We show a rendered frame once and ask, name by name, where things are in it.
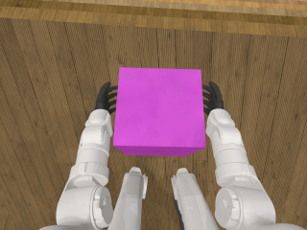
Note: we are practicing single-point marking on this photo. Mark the robot right hand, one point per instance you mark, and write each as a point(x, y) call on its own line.
point(215, 97)

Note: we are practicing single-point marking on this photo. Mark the right robot thigh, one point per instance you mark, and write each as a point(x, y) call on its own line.
point(195, 211)

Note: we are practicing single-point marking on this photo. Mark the robot left upper arm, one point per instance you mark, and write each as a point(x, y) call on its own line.
point(84, 208)

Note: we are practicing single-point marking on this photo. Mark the robot left forearm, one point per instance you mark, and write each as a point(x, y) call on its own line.
point(91, 164)

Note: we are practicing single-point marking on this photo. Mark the robot left hand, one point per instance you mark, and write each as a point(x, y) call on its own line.
point(103, 98)

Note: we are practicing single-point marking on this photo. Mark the robot thigh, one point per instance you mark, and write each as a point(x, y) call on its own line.
point(195, 211)
point(128, 209)

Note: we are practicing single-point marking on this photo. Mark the robot right upper arm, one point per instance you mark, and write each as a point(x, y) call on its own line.
point(242, 208)

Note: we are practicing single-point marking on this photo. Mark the robot right forearm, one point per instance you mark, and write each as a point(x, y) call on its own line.
point(232, 166)

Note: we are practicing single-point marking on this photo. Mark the carton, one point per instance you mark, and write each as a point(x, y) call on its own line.
point(159, 112)

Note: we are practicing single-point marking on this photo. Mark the left robot thigh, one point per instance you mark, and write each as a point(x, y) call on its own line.
point(128, 209)

